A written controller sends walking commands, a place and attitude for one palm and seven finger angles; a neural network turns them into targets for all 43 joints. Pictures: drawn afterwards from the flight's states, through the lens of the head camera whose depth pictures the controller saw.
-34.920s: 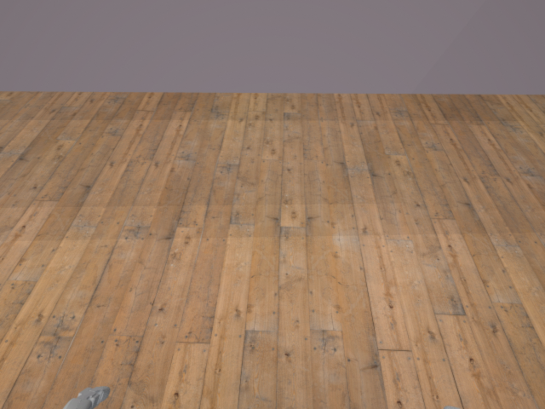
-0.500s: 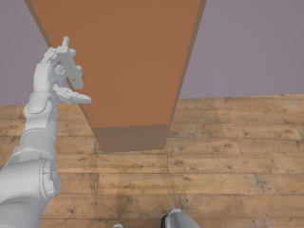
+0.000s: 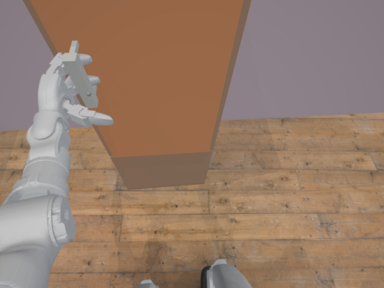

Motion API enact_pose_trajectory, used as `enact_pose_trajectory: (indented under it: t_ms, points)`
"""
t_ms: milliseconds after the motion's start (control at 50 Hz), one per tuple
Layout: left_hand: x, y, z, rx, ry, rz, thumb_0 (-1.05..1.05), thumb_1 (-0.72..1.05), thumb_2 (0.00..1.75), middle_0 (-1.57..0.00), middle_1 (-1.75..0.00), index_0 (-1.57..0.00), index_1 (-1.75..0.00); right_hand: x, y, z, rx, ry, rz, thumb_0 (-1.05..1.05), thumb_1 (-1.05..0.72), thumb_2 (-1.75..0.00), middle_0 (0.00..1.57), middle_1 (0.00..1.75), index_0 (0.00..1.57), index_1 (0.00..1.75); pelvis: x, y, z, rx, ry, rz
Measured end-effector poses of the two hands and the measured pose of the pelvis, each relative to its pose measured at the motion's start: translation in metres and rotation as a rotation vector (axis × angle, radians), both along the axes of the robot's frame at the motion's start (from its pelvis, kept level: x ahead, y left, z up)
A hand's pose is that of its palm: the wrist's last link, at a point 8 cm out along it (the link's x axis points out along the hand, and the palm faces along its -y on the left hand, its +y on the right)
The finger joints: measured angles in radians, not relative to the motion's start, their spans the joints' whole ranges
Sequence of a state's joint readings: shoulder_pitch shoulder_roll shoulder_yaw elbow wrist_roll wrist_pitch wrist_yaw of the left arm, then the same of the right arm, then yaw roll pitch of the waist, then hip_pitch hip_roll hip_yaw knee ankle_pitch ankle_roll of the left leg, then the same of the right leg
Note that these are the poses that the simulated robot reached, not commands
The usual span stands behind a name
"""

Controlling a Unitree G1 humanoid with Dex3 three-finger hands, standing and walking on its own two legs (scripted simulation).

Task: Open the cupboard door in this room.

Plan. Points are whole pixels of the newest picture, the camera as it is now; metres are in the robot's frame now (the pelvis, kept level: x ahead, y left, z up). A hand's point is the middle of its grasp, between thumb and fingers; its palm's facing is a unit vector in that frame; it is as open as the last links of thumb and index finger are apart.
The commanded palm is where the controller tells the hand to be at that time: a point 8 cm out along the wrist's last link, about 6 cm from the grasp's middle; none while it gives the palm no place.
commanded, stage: slide the fingers in behind the handle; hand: left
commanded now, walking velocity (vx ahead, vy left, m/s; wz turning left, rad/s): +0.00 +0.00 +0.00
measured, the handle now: (83, 76) +0.54 +0.19 +0.10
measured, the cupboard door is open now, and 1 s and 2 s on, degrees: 0 0 44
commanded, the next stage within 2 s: close the thumb around the handle in 0.12 s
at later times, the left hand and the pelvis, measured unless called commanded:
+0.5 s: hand (92, 94) +0.50 +0.17 +0.09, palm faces +0.00 -1.00 -0.03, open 11.6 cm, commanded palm +0.46 +0.22 +0.10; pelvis +0.01 +0.01 +0.00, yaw +0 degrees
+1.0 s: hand (94, 94) +0.49 +0.17 +0.09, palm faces +0.01 -1.00 -0.01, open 5.7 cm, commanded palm +0.46 +0.22 +0.10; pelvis +0.01 +0.01 +0.00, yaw +0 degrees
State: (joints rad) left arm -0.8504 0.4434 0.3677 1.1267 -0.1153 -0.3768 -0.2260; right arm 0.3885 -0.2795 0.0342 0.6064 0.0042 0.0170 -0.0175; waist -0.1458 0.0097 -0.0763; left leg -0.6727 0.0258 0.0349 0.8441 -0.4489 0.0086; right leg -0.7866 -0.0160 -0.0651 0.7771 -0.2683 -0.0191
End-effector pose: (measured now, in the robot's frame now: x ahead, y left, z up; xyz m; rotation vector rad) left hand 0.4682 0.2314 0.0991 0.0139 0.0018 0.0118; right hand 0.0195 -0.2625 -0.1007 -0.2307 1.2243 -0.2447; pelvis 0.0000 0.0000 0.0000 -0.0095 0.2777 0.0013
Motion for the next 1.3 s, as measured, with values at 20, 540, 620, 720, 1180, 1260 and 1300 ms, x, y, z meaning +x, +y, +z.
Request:
enact_pose_trajectory:
  t_ms: [20,540,620,720,1180,1260,1300]
  points:
    - [0.0,0.002,0.0,-0.003,0.002,0.0,-0.01,-0.5,0.3,-0.3,-1.2,-0.3,-1.2,0.0,0.001,0.0,0.001,0.0,-0.001,0.01,-0.91,-0.9,0.2,0.3,0.21,0.3,0.001,0.0,0.0,0.0,0.0,-0.001]
    - [0.007,-0.005,-0.008,0.007,-0.001,-0.017,-0.01,-0.06,0.49,-0.34,-1.25,-0.35,-1.26,0.013,0.019,-0.004,0.028,0.016,0.016,0.01,-0.91,-0.9,0.2,0.3,0.21,0.3,0.013,0.013,0.0,-0.01,0.014,0.005]
    - [0.009,-0.006,-0.007,-0.013,0.007,-0.012,-0.01,0.15,0.58,-0.35,-1.27,-0.36,-1.28,0.014,0.02,-0.004,0.033,0.02,0.009,0.01,-0.91,-0.9,0.2,0.3,0.21,0.3,0.015,0.012,0.001,-0.01,0.011,0.002]
    - [0.007,-0.003,-0.006,0.004,0.012,-0.007,0.0,0.42,0.69,-0.37,-1.3,-0.38,-1.31,0.015,0.019,-0.002,0.033,0.013,0.004,0.01,-0.91,-0.9,0.2,0.3,0.21,0.3,0.017,0.011,0.002,-0.01,0.007,0.001]
    - [-0.005,-0.009,-0.007,-0.002,0.01,0.001,0.01,0.73,0.82,-0.37,-1.35,-0.36,-1.35,0.017,0.006,0.0,0.021,-0.013,0.007,0.01,-0.91,-0.9,0.2,0.3,0.2,0.3,0.012,0.003,0.003,-0.003,-0.005,-0.003]
    - [-0.016,-0.011,-0.008,-0.009,0.0,-0.007,0.02,0.73,0.79,-0.37,-1.35,-0.36,-1.35,0.022,0.007,0.001,0.033,-0.035,0.0,0.01,-0.91,-0.9,0.2,0.3,0.2,0.3,0.014,0.003,0.005,-0.001,-0.014,-0.012]
    - [-0.025,-0.013,-0.008,-0.012,-0.007,-0.012,0.02,0.72,0.77,-0.37,-1.35,-0.36,-1.35,0.027,0.007,0.002,0.04,-0.054,-0.001,0.01,-0.91,-0.9,0.2,0.3,0.2,0.3,0.016,0.003,0.006,-0.001,-0.021,-0.015]
